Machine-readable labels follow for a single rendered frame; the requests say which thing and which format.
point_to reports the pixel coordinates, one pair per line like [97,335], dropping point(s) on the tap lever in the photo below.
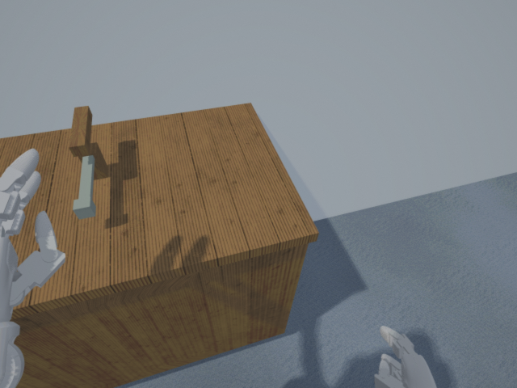
[84,206]

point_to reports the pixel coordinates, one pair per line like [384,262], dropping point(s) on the left robot hand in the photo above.
[18,185]

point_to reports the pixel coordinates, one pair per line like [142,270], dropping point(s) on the robot left forearm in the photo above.
[11,357]

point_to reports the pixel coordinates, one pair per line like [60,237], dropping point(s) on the right robot hand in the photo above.
[413,372]

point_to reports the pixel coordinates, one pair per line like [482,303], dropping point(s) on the counter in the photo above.
[196,247]

